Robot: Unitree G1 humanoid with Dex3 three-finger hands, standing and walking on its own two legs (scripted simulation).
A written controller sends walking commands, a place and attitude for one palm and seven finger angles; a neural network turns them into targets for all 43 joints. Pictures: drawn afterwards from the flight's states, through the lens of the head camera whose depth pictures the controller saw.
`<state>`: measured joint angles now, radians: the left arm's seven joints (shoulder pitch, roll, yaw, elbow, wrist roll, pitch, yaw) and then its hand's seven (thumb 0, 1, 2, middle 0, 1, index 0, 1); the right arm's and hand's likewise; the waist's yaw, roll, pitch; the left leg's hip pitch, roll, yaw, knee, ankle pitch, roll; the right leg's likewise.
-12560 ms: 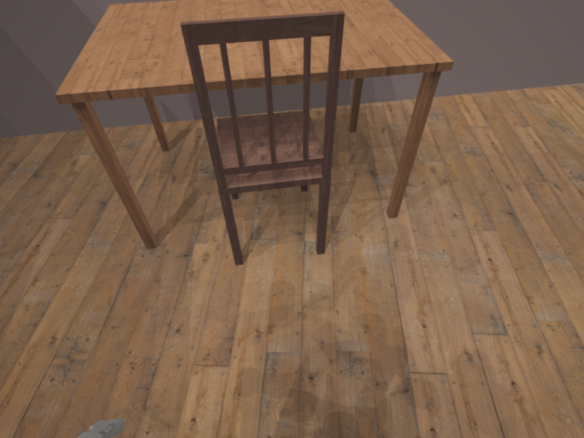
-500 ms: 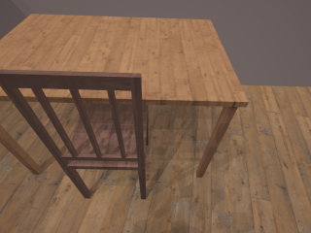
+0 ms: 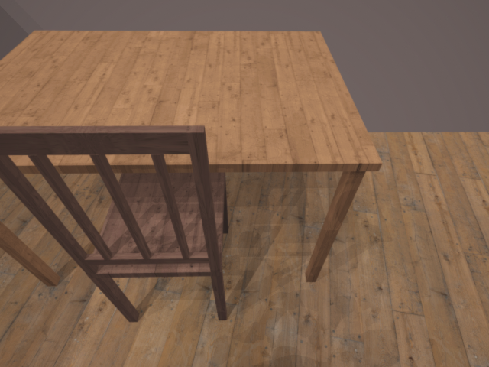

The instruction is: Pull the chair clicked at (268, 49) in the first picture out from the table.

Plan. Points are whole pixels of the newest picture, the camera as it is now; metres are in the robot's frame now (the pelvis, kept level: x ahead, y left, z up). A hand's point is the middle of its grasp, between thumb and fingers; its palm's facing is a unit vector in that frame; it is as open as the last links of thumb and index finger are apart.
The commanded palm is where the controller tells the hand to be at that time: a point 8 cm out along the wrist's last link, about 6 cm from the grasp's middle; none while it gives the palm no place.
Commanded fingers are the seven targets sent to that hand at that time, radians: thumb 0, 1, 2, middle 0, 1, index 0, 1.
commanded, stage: look again from close up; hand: left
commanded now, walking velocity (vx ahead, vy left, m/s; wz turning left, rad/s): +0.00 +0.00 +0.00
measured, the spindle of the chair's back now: (127, 214) +0.42 +0.29 -0.06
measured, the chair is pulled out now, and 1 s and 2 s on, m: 0.00 0.00 0.00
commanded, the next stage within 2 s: raise the hand toward the chair's back in 0.34 s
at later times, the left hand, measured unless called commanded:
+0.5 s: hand out of the picture +0.07 +0.21 -0.15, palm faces +0.11 -0.96 -0.25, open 7.4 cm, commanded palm +0.10 +0.24 -0.08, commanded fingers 0.00 0.81 0.86 -0.19 -0.29 -0.19 -0.29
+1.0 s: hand out of the picture +0.14 +0.19 -0.08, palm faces +0.18 -0.98 -0.08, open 10.5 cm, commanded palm +0.14 +0.24 -0.06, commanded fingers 0.00 0.22 0.61 -0.13 -0.19 -0.13 -0.19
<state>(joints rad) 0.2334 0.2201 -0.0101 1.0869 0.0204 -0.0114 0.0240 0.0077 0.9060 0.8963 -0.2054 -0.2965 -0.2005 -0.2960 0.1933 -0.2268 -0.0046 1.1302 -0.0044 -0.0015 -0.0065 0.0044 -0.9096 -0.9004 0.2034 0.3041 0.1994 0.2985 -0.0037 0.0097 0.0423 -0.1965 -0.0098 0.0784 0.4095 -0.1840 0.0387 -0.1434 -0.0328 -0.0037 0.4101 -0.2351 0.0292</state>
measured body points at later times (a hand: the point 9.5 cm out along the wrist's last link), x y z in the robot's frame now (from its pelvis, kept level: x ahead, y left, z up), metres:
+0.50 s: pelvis +0.01 -0.01 +0.00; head +0.02 -0.01 +0.45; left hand +0.06 +0.26 -0.13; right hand +0.06 -0.26 -0.14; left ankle +0.03 +0.09 -0.74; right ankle -0.01 -0.14 -0.74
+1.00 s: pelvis -0.03 -0.04 -0.13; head +0.04 -0.03 +0.32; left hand +0.12 +0.24 -0.07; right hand +0.22 -0.25 -0.18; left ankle +0.03 +0.09 -0.74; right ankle -0.01 -0.14 -0.74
